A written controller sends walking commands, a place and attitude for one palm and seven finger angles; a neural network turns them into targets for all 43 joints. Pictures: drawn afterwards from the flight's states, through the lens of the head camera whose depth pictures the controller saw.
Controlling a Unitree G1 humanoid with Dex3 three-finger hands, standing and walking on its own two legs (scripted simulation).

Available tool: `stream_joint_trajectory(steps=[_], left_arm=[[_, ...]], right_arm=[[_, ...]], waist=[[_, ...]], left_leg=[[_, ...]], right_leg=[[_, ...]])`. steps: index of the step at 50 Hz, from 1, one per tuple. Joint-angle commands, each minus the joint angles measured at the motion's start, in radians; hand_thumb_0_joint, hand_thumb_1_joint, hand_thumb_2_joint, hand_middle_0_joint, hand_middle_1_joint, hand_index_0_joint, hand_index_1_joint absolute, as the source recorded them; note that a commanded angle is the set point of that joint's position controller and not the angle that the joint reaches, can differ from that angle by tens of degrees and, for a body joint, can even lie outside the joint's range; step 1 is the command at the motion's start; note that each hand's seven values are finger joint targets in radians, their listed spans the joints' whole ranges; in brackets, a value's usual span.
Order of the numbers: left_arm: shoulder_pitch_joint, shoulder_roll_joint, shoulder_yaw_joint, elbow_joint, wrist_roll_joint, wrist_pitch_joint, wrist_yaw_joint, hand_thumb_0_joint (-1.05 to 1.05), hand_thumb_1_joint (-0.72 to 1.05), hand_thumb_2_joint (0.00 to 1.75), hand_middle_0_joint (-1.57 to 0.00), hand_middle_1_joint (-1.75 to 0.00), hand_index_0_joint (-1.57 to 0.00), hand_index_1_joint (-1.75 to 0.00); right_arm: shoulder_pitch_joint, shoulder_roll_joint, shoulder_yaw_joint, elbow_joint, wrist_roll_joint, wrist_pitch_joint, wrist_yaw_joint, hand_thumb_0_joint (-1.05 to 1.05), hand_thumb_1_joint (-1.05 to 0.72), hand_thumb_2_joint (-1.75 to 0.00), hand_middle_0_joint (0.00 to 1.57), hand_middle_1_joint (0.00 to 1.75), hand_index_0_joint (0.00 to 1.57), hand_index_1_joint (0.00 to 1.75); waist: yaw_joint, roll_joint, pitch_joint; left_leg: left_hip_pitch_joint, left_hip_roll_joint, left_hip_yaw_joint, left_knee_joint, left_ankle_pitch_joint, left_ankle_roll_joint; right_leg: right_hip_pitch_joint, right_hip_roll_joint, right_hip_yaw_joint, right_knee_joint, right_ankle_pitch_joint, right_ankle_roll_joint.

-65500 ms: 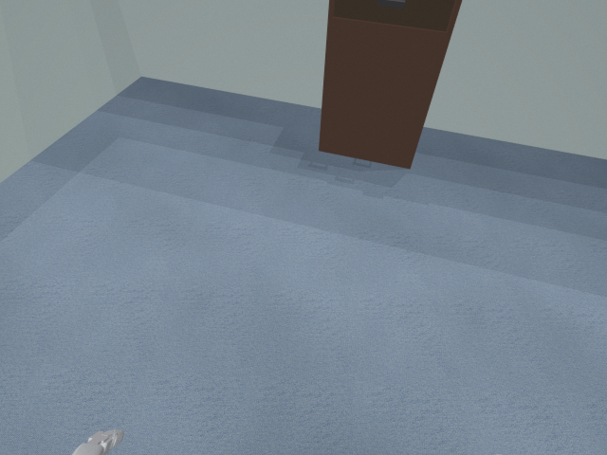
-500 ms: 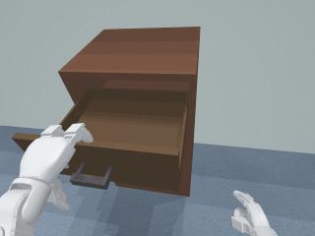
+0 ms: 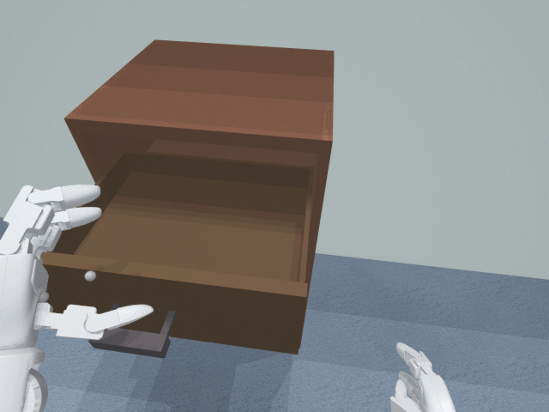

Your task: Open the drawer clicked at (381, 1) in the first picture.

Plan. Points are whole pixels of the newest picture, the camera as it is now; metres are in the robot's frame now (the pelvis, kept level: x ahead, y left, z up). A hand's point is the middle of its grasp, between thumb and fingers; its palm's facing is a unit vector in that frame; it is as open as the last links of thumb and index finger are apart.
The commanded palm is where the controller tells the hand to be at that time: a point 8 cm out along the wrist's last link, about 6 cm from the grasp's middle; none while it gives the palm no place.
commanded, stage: draw the hand back to the body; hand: left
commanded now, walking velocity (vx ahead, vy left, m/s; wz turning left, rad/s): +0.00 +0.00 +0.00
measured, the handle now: (136, 327) +0.22 +0.23 +0.02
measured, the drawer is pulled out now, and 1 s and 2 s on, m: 0.30 0.30 0.30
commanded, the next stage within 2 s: step back with the hand held close in 0.66 s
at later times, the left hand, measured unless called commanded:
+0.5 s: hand (79, 279) +0.19 +0.23 +0.19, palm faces +0.44 -0.80 -0.40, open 8.4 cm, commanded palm +0.14 +0.27 +0.21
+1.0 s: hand (81, 282) +0.18 +0.23 +0.19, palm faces +0.37 -0.80 -0.48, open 7.5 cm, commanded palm +0.12 +0.27 +0.21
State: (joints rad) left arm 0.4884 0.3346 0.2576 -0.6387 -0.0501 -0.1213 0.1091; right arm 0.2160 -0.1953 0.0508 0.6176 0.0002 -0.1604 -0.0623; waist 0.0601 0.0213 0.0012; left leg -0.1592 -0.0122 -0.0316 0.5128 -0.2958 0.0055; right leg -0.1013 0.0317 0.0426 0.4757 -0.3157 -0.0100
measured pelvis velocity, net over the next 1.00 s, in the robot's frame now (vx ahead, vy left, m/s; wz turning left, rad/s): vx -0.02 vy -0.01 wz -0.02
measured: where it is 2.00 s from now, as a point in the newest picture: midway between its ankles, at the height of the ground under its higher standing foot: outside the picture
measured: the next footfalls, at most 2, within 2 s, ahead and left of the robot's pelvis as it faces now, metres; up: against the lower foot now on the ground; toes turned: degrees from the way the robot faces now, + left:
right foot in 1.80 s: -0.21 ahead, -0.12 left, +0.00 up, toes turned -4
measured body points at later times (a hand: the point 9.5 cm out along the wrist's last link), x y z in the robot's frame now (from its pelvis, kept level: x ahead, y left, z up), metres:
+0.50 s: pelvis +0.01 -0.01 +0.00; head -0.01 -0.04 +0.45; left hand +0.16 +0.27 +0.21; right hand +0.21 -0.23 -0.08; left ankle -0.01 +0.11 -0.74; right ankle -0.03 -0.12 -0.74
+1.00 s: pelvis -0.02 -0.01 +0.00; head -0.01 -0.03 +0.45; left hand +0.16 +0.27 +0.21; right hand +0.16 -0.25 -0.09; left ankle -0.01 +0.11 -0.74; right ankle -0.03 -0.12 -0.74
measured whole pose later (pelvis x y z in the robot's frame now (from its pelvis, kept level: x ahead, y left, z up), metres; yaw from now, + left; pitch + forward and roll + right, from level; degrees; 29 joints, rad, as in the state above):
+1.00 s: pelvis -0.02 -0.01 +0.00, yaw -1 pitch +1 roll +0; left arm 0.54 0.37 0.40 -0.53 -0.06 -0.20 0.10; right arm 0.18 -0.25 -0.01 0.58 0.03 -0.05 -0.04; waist 0.01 0.06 0.00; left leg -0.26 0.01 -0.02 0.51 -0.25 -0.01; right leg -0.22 0.05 0.05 0.49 -0.27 -0.02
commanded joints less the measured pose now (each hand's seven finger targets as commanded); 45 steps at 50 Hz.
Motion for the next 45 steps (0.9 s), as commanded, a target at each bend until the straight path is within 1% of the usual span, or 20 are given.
stream_joint_trajectory(steps=[1, 4, 6, 8, 10, 13, 16, 18, 23, 24, 25, 28, 30, 38, 39, 40, 41, 42, 44, 45], left_arm=[[-0.032, 0.145, 0.129, -0.142, -0.019, -0.049, 0.014, 0.0, 0.13, 0.57, -0.25, -0.8, -0.25, -0.8], [-0.023, 0.144, 0.136, -0.15, -0.026, -0.05, 0.004, 0.0, 0.23, 0.62, -0.25, -0.73, -0.25, -0.73], [-0.01, 0.148, 0.141, -0.153, -0.026, -0.051, 0.005, 0.0, 0.31, 0.64, -0.24, -0.68, -0.24, -0.68], [-0.006, 0.166, 0.158, -0.168, -0.026, -0.052, 0.008, 0.0, 0.37, 0.68, -0.24, -0.64, -0.24, -0.64], [-0.004, 0.193, 0.186, -0.19, -0.027, -0.053, 0.013, 0.0, 0.44, 0.7, -0.23, -0.59, -0.23, -0.59], [0.015, 0.192, 0.195, -0.178, -0.027, -0.047, 0.017, 0.0, 0.55, 0.75, -0.22, -0.52, -0.22, -0.52], [0.004, 0.2, 0.211, -0.145, -0.028, -0.04, 0.022, 0.0, 0.65, 0.8, -0.22, -0.46, -0.22, -0.46], [-0.003, 0.188, 0.203, -0.116, -0.031, -0.035, 0.021, 0.0, 0.73, 0.82, -0.21, -0.41, -0.21, -0.41], [-0.022, 0.176, 0.18, -0.107, -0.033, -0.037, 0.015, 0.0, 0.9, 0.9, -0.2, -0.3, -0.2, -0.3], [-0.025, 0.179, 0.181, -0.112, -0.033, -0.037, 0.014, 0.0, 0.9, 0.9, -0.2, -0.3, -0.2, -0.3], [-0.035, 0.181, 0.179, -0.123, -0.033, -0.039, 0.013, 0.0, 0.9, 0.9, -0.2, -0.3, -0.2, -0.3], [-0.027, 0.195, 0.19, -0.132, -0.034, -0.043, 0.017, 0.0, 0.9, 0.9, -0.2, -0.3, -0.2, -0.3], [-0.035, 0.209, 0.205, -0.143, -0.035, -0.047, 0.018, 0.0, 0.9, 0.9, -0.2, -0.3, -0.2, -0.3], [-0.026, 0.18, 0.186, -0.084, -0.038, -0.049, 0.016, 0.0, 0.9, 0.9, -0.2, -0.3, -0.2, -0.3], [-0.219, 0.358, 0.361, -0.183, -0.028, -0.106, 0.024, 0.0, 0.9, 0.9, -0.2, -0.3, -0.2, -0.3], [-0.244, 0.374, 0.375, -0.142, -0.022, -0.137, 0.023, 0.0, 0.9, 0.9, -0.2, -0.3, -0.2, -0.3], [-0.13, 0.285, 0.306, -0.061, -0.017, -0.135, 0.014, 0.0, 0.9, 0.9, -0.2, -0.3, -0.2, -0.3], [-0.063, 0.232, 0.26, -0.021, -0.015, -0.129, 0.005, 0.0, 0.9, 0.9, -0.2, -0.3, -0.2, -0.3], [-0.005, 0.183, 0.216, -0.004, -0.015, -0.123, -0.007, 0.0, 0.9, 0.9, -0.2, -0.3, -0.2, -0.3], [0.007, 0.178, 0.212, -0.025, -0.014, -0.13, -0.008, 0.0, 0.9, 0.9, -0.2, -0.3, -0.2, -0.3]], right_arm=[[-0.158, -0.108, -0.05, -0.162, 0.008, -0.053, -0.005, 0.0, -0.9, -0.9, 0.2, 0.3, 0.2, 0.3], [-0.16, -0.113, -0.06, -0.169, 0.012, -0.037, 0.001, 0.0, -0.9, -0.9, 0.2, 0.3, 0.2, 0.3], [-0.162, -0.115, -0.062, -0.166, 0.014, -0.035, 0.0, 0.0, -0.9, -0.9, 0.2, 0.3, 0.2, 0.3], [-0.163, -0.115, -0.065, -0.171, 0.015, -0.031, -0.001, 0.0, -0.9, -0.9, 0.2, 0.3, 0.2, 0.3], [-0.169, -0.115, -0.068, -0.169, 0.016, -0.033, -0.006, 0.0, -0.9, -0.9, 0.2, 0.3, 0.2, 0.3], [-0.161, -0.107, -0.068, -0.169, 0.019, -0.027, -0.01, 0.0, -0.9, -0.9, 0.2, 0.3, 0.2, 0.3], [-0.16, -0.104, -0.068, -0.158, 0.021, -0.02, -0.015, 0.0, -0.9, -0.9, 0.2, 0.3, 0.2, 0.3], [-0.157, -0.106, -0.068, -0.161, 0.023, -0.012, -0.014, 0.0, -0.9, -0.9, 0.2, 0.3, 0.2, 0.3], [-0.165, -0.11, -0.07, -0.168, 0.023, -0.008, -0.015, 0.0, -0.9, -0.9, 0.2, 0.3, 0.2, 0.3], [-0.168, -0.109, -0.071, -0.17, 0.023, -0.009, -0.015, 0.0, -0.9, -0.9, 0.2, 0.3, 0.2, 0.3], [-0.172, -0.112, -0.071, -0.167, 0.022, -0.011, -0.016, 0.0, -0.9, -0.9, 0.2, 0.3, 0.2, 0.3], [-0.171, -0.107, -0.068, -0.176, 0.021, -0.013, -0.013, 0.0, -0.9, -0.9, 0.2, 0.3, 0.2, 0.3], [-0.178, -0.107, -0.069, -0.172, 0.022, -0.016, -0.015, 0.0, -0.9, -0.9, 0.2, 0.3, 0.2, 0.3], [-0.177, -0.104, -0.07, -0.171, 0.026, -0.014, -0.017, 0.0, -0.9, -0.9, 0.2, 0.3, 0.2, 0.3], [-0.115, -0.139, -0.072, -0.198, 0.029, -0.002, -0.007, 0.0, -0.9, -0.9, 0.2, 0.3, 0.2, 0.3], [-0.112, -0.13, -0.073, -0.171, 0.026, 0.004, -0.007, 0.0, -0.9, -0.9, 0.2, 0.3, 0.2, 0.3], [-0.132, -0.125, -0.076, -0.157, 0.023, 0.009, -0.008, 0.0, -0.9, -0.9, 0.2, 0.3, 0.2, 0.3], [-0.129, -0.127, -0.077, -0.167, 0.025, 0.019, -0.001, 0.0, -0.9, -0.9, 0.2, 0.3, 0.2, 0.3], [-0.129, -0.139, -0.085, -0.184, 0.032, 0.033, 0.009, 0.0, -0.9, -0.9, 0.2, 0.3, 0.2, 0.3], [-0.138, -0.146, -0.091, -0.189, 0.029, 0.034, 0.009, 0.0, -0.9, -0.9, 0.2, 0.3, 0.2, 0.3]], waist=[[0.0, 0.04, -0.051], [0.0, 0.007, -0.09], [0.0, 0.036, -0.105], [0.002, 0.012, -0.13], [0.003, 0.023, -0.146], [0.0, 0.016, -0.152], [-0.006, 0.052, -0.117], [-0.008, 0.024, -0.091], [-0.009, 0.018, -0.081], [-0.007, 0.009, -0.089], [-0.006, 0.035, -0.089], [-0.001, 0.018, -0.104], [0.001, 0.019, -0.099], [-0.006, 0.027, -0.042], [-0.04, 0.001, 0.006], [-0.046, -0.023, 0.009], [-0.057, -0.076, 0.005], [-0.062, -0.12, -0.019], [-0.064, -0.079, -0.072], [-0.063, -0.002, -0.09]], left_leg=[[0.034, 0.06, 0.024, -0.077, 0.324, -0.006], [0.046, 0.061, 0.027, -0.066, 0.346, -0.004], [0.053, 0.06, 0.031, -0.062, 0.362, -0.004], [0.058, 0.058, 0.031, -0.056, 0.369, -0.002], [0.065, 0.056, 0.034, -0.046, 0.382, -0.001], [0.066, 0.051, 0.042, -0.036, 0.388, 0.001], [0.056, 0.048, 0.049, -0.034, 0.359, -0.001], [0.045, 0.049, 0.044, -0.037, 0.341, 0.0], [0.04, 0.043, 0.045, -0.036, 0.294, 0.008], [0.044, 0.041, 0.048, -0.032, 0.296, 0.011], [0.045, 0.039, 0.045, -0.032, 0.293, 0.008], [0.045, 0.038, 0.042, -0.037, 0.283, 0.009], [0.037, 0.036, 0.041, -0.035, 0.273, 0.008], [0.03, 0.037, 0.044, -0.039, 0.188, 0.009], [-0.016, 0.035, 0.023, 0.004, 0.115, 0.036], [-0.012, 0.02, 0.017, 0.034, 0.076, 0.031], [0.003, 0.02, 0.02, 0.055, 0.095, 0.031], [0.001, 0.023, 0.018, 0.054, 0.125, 0.03], [0.017, 0.046, 0.017, 0.026, 0.221, 0.031], [0.03, 0.061, 0.016, 0.0, 0.282, 0.033]], right_leg=[[-0.055, -0.037, -0.074, -0.052, 0.293, -0.015], [-0.052, -0.04, -0.073, -0.043, 0.313, -0.009], [-0.05, -0.043, -0.073, -0.044, 0.324, -0.008], [-0.044, -0.043, -0.074, -0.039, 0.337, -0.006], [-0.041, -0.044, -0.069, -0.042, 0.365, -0.007], [-0.049, -0.046, -0.07, -0.037, 0.389, -0.001], [-0.068, -0.047, -0.067, -0.048, 0.382, -0.001], [-0.082, -0.045, -0.072, -0.048, 0.362, 0.001], [-0.092, -0.048, -0.066, -0.054, 0.34, 0.004], [-0.091, -0.049, -0.062, -0.054, 0.354, 0.005], [-0.087, -0.048, -0.061, -0.059, 0.345, 0.001], [-0.079, -0.048, -0.064, -0.052, 0.335, 0.002], [-0.076, -0.048, -0.058, -0.061, 0.334, -0.001], [-0.126, -0.047, -0.054, -0.086, 0.227, 0.004], [-0.205, -0.105, 0.106, -0.171, 0.3, -0.007], [-0.217, -0.142, 0.135, -0.189, 0.34, -0.021], [-0.221, -0.157, 0.135, -0.177, 0.419, -0.026], [-0.197, -0.159, 0.117, -0.152, 0.47, -0.023], [-0.158, -0.152, 0.082, -0.099, 0.528, -0.008], [-0.157, -0.137, 0.063, -0.08, 0.519, 0.001]])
